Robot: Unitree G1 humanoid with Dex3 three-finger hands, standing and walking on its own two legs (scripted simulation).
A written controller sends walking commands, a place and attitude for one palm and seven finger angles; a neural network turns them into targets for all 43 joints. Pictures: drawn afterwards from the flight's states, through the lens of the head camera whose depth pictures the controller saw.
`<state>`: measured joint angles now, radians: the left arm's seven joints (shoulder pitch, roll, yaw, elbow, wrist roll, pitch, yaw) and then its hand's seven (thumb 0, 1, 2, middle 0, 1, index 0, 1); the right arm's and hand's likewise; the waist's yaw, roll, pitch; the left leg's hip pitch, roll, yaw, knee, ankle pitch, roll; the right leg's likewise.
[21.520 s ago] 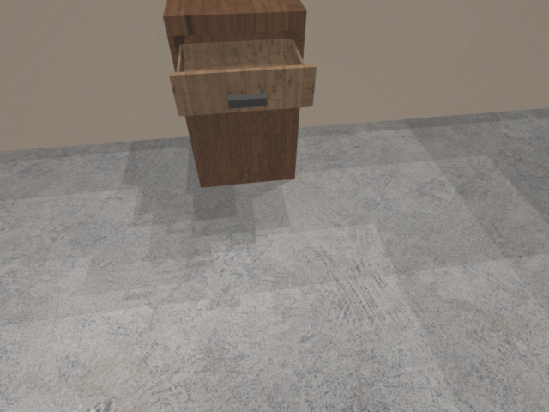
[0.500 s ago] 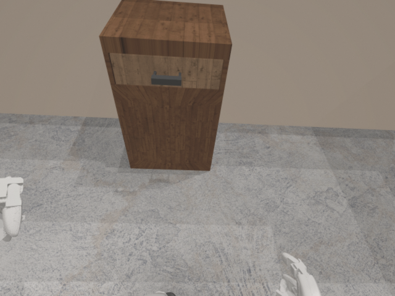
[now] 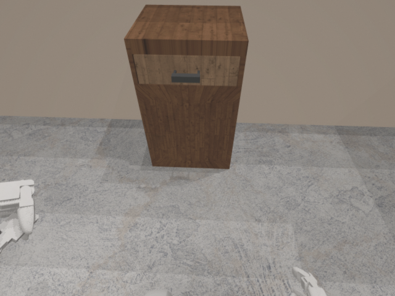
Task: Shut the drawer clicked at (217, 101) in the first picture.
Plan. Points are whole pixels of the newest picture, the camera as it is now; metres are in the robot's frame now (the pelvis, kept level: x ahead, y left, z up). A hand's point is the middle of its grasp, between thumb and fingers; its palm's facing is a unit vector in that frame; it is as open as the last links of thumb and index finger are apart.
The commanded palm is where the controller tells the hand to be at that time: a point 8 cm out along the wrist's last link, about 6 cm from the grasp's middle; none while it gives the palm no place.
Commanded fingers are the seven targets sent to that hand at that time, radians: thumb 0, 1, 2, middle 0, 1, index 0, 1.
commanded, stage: let the arm hang, fingers relaxed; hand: left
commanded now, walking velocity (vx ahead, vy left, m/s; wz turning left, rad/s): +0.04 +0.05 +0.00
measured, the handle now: (186, 75) +0.99 +0.11 -0.06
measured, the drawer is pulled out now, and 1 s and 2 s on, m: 0.00 0.00 0.00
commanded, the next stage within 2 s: look to check the result in 1.20 s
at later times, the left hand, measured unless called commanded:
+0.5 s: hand out of the picture +0.05 +0.22 -0.16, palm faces +0.13 -0.96 -0.25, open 3.6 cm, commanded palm none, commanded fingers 0.00 0.90 0.90 -0.56 -0.69 -0.56 -0.69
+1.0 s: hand out of the picture +0.00 +0.21 -0.16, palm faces +0.08 -0.98 -0.20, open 7.2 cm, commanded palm none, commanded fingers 0.00 0.90 0.90 -0.20 -0.30 -0.20 -0.30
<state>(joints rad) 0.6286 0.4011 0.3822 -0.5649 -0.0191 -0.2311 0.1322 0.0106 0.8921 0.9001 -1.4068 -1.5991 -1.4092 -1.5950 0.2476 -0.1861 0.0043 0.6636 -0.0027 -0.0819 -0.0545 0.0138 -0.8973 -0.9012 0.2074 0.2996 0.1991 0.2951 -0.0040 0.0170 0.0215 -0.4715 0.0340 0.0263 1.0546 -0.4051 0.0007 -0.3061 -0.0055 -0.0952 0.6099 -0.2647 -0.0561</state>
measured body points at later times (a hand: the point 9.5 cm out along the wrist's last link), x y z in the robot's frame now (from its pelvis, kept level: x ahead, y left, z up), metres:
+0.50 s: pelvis -0.01 +0.01 +0.00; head +0.02 +0.02 +0.45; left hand +0.04 +0.27 -0.14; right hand +0.07 -0.22 -0.14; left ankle +0.00 +0.12 -0.73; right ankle +0.04 -0.08 -0.73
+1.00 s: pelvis +0.00 +0.03 +0.02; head +0.01 +0.03 +0.47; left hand +0.00 +0.26 -0.14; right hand +0.01 -0.19 -0.15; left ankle +0.00 +0.12 -0.73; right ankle +0.04 -0.08 -0.73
